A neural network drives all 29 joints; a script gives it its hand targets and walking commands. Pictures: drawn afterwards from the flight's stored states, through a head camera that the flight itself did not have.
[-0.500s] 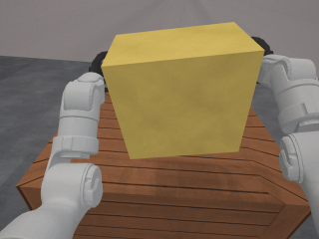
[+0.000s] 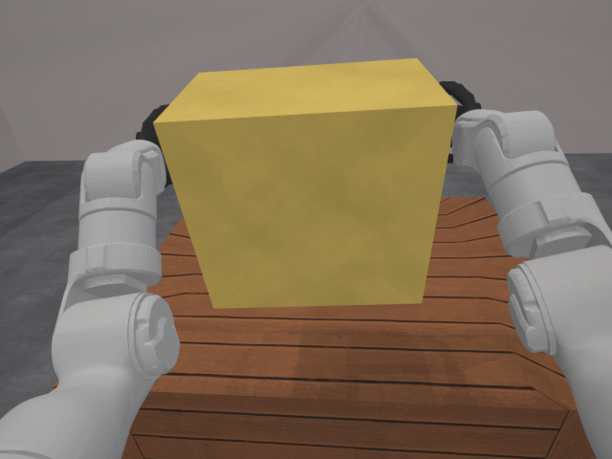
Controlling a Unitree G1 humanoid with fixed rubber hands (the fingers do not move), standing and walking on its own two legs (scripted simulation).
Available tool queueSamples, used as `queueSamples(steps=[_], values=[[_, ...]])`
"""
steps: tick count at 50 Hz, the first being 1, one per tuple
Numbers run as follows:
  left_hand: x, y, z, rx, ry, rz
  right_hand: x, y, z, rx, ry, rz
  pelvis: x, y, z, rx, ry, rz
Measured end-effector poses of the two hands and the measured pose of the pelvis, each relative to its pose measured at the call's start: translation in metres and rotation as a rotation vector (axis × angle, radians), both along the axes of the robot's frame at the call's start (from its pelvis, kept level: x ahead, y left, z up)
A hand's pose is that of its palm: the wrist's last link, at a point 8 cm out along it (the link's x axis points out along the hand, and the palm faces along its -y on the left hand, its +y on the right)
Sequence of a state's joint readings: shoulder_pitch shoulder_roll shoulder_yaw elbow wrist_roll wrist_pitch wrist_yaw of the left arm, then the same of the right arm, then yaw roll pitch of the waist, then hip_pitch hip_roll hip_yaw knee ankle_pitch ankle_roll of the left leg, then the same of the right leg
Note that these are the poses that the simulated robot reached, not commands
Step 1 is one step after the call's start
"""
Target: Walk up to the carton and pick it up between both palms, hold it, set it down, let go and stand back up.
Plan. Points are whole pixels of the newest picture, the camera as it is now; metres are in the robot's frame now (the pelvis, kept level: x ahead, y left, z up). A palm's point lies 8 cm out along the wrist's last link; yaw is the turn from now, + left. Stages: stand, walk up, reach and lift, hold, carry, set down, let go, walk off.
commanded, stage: hold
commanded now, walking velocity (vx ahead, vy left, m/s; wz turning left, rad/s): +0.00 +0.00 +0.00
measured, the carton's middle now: (310, 188) +0.37 +0.00 +0.27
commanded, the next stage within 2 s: none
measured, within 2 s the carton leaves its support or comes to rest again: neither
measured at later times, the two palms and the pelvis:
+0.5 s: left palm (165, 194) +0.36 +0.19 +0.28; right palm (460, 144) +0.36 -0.18 +0.32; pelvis -0.01 +0.02 +0.00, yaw +1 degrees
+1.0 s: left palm (159, 157) +0.35 +0.18 +0.33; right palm (475, 134) +0.36 -0.19 +0.33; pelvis -0.01 +0.00 +0.00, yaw +0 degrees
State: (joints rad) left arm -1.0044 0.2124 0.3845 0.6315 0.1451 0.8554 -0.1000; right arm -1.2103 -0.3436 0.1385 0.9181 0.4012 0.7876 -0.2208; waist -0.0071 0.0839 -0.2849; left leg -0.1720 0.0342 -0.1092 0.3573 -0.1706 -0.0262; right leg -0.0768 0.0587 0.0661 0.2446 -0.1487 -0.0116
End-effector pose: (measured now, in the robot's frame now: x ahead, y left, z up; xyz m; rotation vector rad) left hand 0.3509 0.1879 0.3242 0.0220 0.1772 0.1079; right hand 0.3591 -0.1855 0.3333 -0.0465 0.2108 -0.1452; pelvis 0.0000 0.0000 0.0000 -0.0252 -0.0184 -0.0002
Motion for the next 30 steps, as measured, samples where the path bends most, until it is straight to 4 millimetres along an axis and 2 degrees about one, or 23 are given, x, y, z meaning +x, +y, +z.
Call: queueSamples(steps=[9,15,21,30], values=[[0.009,0.031,-0.034,-0.037,-0.003,-0.033,0.003,0.034,0.011,-0.088,0.0,-0.022,-0.003,0.006,0.0,-0.007,0.009,0.011],[0.009,0.034,-0.054,-0.063,0.016,-0.047,0.0,0.041,0.008,-0.064,0.025,-0.051,-0.006,0.014,-0.001,-0.009,0.001,0.013],[0.006,0.019,-0.055,-0.004,-0.001,-0.043,0.0,0.025,-0.002,-0.023,0.025,-0.043,-0.012,0.021,-0.002,-0.01,0.026,0.014],[0.014,-0.022,-0.034,0.06,0.03,-0.057,0.0,-0.021,-0.021,0.048,0.047,-0.06,-0.015,0.022,-0.003,-0.003,0.059,-0.006]])
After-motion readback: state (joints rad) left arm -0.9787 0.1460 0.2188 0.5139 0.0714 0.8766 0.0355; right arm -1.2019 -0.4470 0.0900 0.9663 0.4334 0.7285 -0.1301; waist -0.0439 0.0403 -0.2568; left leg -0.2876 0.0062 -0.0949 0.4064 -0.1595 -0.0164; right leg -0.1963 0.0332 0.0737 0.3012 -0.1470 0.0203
